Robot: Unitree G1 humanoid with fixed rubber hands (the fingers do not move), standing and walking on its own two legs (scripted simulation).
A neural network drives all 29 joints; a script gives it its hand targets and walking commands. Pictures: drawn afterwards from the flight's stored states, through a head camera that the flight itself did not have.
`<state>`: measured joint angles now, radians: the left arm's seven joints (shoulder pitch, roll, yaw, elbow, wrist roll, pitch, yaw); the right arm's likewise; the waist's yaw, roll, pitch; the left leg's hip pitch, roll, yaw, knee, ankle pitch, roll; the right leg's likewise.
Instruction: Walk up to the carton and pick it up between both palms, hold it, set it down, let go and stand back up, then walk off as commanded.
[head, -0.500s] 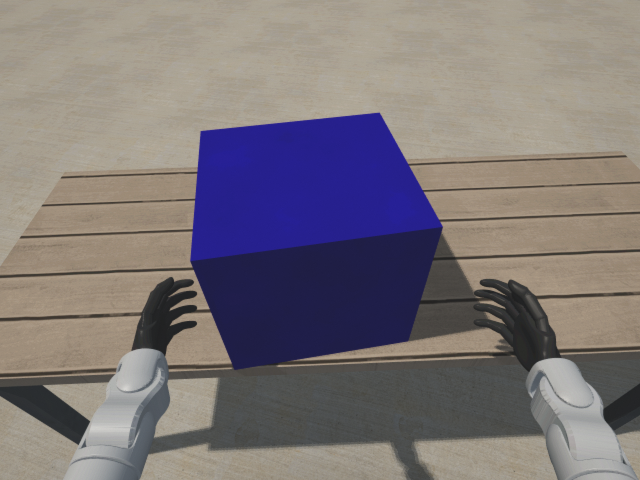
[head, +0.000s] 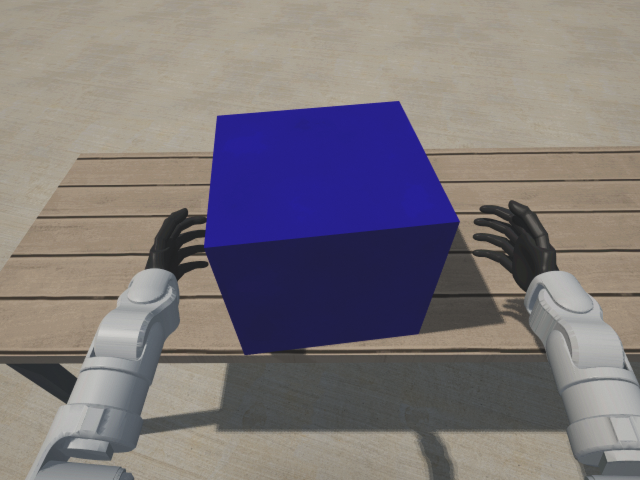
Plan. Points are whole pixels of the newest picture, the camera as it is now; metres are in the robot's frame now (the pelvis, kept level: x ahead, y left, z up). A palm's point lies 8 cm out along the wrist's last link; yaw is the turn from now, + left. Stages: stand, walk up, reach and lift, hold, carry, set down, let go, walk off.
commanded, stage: reach and lift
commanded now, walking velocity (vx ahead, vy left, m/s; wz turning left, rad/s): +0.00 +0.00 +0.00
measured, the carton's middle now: (321, 228) +0.52 +0.04 +0.00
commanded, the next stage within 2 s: none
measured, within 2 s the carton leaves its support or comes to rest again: neither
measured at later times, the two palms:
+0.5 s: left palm (164, 212) +0.40 +0.23 +0.14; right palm (522, 206) +0.42 -0.21 +0.15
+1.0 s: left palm (158, 218) +0.41 +0.25 +0.11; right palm (510, 200) +0.45 -0.20 +0.13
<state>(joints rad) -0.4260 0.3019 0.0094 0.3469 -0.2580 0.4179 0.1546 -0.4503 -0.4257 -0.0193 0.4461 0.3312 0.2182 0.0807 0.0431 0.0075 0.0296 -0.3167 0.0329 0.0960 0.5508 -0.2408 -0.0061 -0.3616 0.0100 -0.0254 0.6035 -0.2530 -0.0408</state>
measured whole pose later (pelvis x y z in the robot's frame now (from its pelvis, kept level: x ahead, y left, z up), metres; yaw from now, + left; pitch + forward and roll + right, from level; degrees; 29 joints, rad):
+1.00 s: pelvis +0.01 +0.00 +0.00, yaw +1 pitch +5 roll +1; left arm -0.83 0.35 0.03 0.88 -0.30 0.30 0.13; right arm -0.88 -0.44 0.04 0.88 0.33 0.27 0.07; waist 0.05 0.01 -0.01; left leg -0.41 0.03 0.09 0.55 -0.23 -0.01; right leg -0.44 0.01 -0.03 0.58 -0.24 -0.04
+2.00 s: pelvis +0.03 +0.00 -0.01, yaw +1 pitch +22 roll +1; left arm -0.75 0.31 0.03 1.19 -0.35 -0.27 0.04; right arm -0.85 -0.38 0.23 1.18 0.40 -0.23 0.07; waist 0.05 0.01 -0.22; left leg -0.72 0.03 0.08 0.55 -0.22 -0.01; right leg -0.74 0.01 -0.04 0.58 -0.23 -0.04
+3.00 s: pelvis +0.03 +0.00 -0.01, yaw +1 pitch +23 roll +1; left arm -0.78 0.22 0.03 1.23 -0.32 -0.31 0.11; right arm -0.85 -0.31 0.21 1.18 0.40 -0.24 0.00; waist 0.05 0.01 -0.22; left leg -0.73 0.03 0.08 0.55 -0.22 -0.01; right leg -0.75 0.01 -0.04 0.58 -0.23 -0.04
